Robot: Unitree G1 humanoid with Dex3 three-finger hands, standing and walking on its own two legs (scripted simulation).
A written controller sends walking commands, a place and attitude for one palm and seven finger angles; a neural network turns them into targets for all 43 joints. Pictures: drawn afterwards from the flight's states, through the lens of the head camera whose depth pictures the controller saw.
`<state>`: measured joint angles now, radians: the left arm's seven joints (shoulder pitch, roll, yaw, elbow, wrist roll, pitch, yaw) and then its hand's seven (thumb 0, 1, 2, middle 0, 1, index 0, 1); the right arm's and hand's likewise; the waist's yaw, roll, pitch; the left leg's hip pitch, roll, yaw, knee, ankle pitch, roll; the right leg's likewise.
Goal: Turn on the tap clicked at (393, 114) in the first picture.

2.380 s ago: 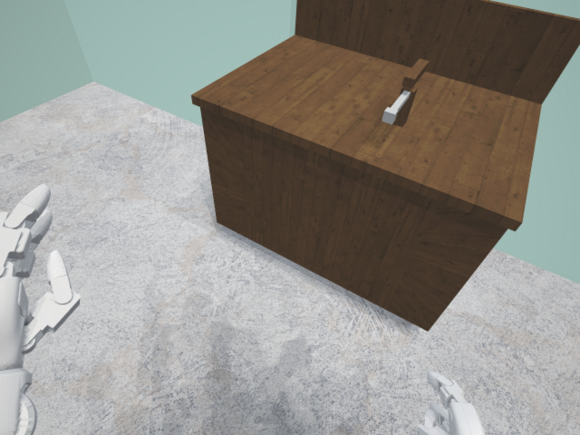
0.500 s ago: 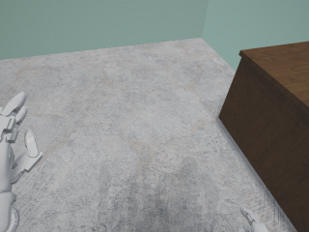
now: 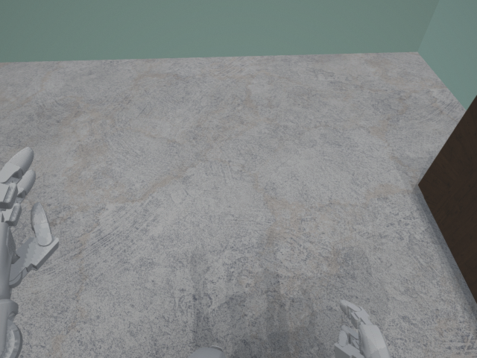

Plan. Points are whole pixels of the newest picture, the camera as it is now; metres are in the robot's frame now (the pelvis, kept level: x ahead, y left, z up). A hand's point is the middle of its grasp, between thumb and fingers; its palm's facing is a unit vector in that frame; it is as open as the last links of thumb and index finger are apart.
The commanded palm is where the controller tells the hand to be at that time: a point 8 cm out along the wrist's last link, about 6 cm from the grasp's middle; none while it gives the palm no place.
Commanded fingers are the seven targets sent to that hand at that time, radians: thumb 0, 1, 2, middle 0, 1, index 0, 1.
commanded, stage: walk around to get in front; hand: left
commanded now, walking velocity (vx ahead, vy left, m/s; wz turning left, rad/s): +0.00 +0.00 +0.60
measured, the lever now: out of the picture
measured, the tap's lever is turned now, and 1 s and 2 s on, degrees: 0 0 0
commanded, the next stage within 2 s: none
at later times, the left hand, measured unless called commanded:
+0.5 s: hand out of the picture +0.08 +0.32 +0.20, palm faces +0.67 -0.66 -0.35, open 7.4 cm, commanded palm +0.02 +0.34 +0.18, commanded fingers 0.00 0.90 0.90 -0.20 -0.30 -0.20 -0.30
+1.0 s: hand out of the picture +0.10 +0.31 +0.19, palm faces +0.71 -0.52 -0.48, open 7.4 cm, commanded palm +0.03 +0.33 +0.18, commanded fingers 0.00 0.90 0.90 -0.20 -0.30 -0.20 -0.30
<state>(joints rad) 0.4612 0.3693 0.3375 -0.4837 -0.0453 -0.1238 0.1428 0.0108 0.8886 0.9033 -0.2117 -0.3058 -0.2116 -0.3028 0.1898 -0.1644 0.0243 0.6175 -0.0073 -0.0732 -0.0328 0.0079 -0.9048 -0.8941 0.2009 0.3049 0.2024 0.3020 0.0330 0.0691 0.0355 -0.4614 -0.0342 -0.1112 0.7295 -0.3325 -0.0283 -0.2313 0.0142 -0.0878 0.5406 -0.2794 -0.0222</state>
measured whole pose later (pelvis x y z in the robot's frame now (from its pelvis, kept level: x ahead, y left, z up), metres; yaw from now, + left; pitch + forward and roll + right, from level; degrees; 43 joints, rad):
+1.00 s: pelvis +0.04 +0.00 +0.01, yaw +30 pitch -1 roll +3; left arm 0.50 0.37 0.34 -0.50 -0.02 -0.21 0.13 0.01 0.88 0.90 -0.22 -0.31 -0.22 -0.30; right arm 0.20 -0.27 -0.06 0.64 -0.01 -0.04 -0.06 0.01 -0.91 -0.89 0.20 0.30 0.20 0.30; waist -0.01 0.00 0.05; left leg -0.58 0.08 0.07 1.08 -0.27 -0.03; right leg -0.18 -0.11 -0.24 0.47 -0.28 -0.04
